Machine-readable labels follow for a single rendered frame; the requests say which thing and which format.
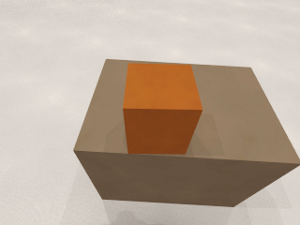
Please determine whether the pedestal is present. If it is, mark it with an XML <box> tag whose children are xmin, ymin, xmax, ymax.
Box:
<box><xmin>73</xmin><ymin>59</ymin><xmax>300</xmax><ymax>207</ymax></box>

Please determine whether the carton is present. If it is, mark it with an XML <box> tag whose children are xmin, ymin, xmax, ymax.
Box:
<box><xmin>123</xmin><ymin>63</ymin><xmax>203</xmax><ymax>155</ymax></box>

